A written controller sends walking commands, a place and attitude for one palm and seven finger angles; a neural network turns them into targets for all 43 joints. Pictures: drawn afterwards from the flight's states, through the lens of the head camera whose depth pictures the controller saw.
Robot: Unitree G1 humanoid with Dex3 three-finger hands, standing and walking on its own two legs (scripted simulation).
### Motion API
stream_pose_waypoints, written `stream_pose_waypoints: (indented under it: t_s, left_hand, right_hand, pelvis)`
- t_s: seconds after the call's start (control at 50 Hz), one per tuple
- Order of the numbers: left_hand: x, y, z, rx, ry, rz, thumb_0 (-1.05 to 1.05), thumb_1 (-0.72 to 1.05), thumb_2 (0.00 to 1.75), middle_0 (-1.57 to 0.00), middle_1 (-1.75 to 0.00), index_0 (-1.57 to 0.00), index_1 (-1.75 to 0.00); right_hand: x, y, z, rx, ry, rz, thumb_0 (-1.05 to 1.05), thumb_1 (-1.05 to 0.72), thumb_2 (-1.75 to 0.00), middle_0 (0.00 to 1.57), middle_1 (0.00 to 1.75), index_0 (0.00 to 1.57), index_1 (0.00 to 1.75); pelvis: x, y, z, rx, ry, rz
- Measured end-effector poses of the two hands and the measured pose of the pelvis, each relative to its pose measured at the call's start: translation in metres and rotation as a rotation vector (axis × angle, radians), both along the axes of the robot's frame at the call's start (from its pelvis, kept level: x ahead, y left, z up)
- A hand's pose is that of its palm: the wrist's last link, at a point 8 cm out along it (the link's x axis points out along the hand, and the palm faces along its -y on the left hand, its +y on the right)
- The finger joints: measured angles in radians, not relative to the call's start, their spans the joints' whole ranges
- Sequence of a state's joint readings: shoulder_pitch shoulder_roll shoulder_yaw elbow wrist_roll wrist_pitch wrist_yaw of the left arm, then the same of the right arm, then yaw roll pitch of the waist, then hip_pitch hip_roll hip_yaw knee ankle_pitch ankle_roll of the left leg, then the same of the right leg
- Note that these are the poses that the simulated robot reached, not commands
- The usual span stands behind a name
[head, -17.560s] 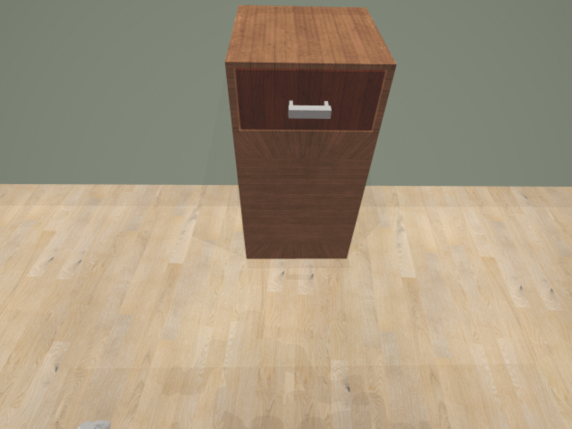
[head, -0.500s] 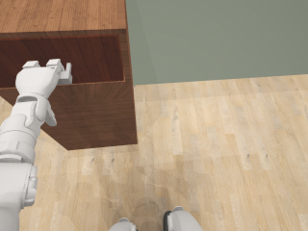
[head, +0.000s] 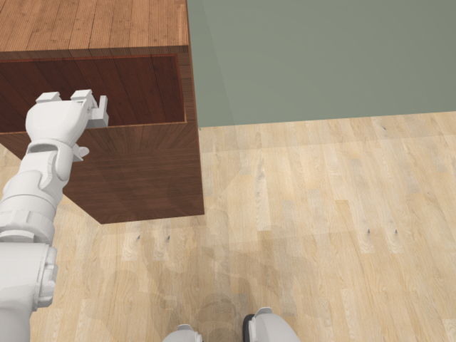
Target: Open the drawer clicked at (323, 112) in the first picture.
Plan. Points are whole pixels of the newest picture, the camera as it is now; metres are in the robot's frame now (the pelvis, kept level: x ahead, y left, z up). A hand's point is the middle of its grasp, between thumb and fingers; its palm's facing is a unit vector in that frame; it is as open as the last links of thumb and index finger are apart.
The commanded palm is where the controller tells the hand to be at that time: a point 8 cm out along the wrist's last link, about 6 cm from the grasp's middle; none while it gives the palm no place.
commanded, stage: close the thumb around the handle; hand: left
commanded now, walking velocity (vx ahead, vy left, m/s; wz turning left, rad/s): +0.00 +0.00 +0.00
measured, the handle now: (75, 110) +0.53 +0.27 +0.03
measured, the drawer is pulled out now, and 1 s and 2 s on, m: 0.00 0.06 0.18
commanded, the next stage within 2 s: pull the drawer open in 0.28 s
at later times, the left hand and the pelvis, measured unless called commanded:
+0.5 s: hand (74, 140) +0.48 +0.27 +0.01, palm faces -0.07 -0.03 -1.00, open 5.9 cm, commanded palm +0.44 +0.26 +0.06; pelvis +0.01 +0.00 +0.00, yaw +0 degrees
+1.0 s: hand (70, 169) +0.42 +0.26 +0.01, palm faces -0.02 -0.04 -1.00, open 5.9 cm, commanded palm +0.38 +0.26 +0.06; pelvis +0.03 +0.00 +0.02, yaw +0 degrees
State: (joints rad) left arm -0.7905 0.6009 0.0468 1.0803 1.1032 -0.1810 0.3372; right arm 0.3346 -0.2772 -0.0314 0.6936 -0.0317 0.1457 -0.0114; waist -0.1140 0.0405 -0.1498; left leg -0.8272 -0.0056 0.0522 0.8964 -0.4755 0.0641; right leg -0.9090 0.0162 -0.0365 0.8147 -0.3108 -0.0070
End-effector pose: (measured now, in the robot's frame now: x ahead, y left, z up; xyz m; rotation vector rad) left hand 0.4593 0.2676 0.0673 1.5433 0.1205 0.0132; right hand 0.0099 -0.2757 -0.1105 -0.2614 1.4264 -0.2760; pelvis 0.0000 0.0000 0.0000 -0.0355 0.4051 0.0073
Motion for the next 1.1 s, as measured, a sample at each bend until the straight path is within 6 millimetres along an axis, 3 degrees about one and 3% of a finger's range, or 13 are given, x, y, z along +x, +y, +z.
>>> stream_pose_waypoints:
  t_s: [0.18, 0.62, 0.76, 1.1]
  left_hand:
    - [0.000, 0.000, -0.001, 0.005, -0.005, 0.001, 0.00, 0.66, 0.79, -0.36, -1.32, -0.40, -1.33]
    - [-0.009, 0.000, -0.002, -0.014, -0.010, 0.001, 0.01, 0.68, 0.76, -0.31, -1.36, -0.38, -1.35]
    - [-0.026, -0.001, -0.003, -0.016, -0.029, -0.002, 0.01, 0.69, 0.78, -0.29, -1.36, -0.37, -1.35]
    - [-0.074, -0.006, -0.003, -0.010, -0.037, 0.017, 0.02, 0.68, 0.79, -0.29, -1.35, -0.38, -1.35]
  right_hand:
    - [0.002, 0.000, -0.001, 0.006, 0.007, 0.001, 0.00, -0.90, -0.90, 0.20, 0.30, 0.21, 0.30]
    - [0.018, 0.003, 0.002, 0.028, -0.011, -0.017, 0.00, -0.90, -0.90, 0.20, 0.30, 0.21, 0.30]
    - [0.041, 0.007, 0.003, 0.051, -0.049, -0.006, 0.00, -0.90, -0.90, 0.20, 0.30, 0.20, 0.30]
    - [0.122, 0.018, 0.011, 0.083, -0.239, 0.093, 0.00, -0.91, -0.90, 0.20, 0.30, 0.20, 0.30]
  pelvis:
    - [0.003, 0.000, 0.000, -0.002, 0.002, 0.002]
    - [0.015, 0.000, 0.007, 0.000, -0.010, -0.017]
    - [0.023, 0.003, 0.011, 0.000, -0.024, -0.019]
    - [0.030, 0.001, 0.018, 0.002, -0.087, 0.006]
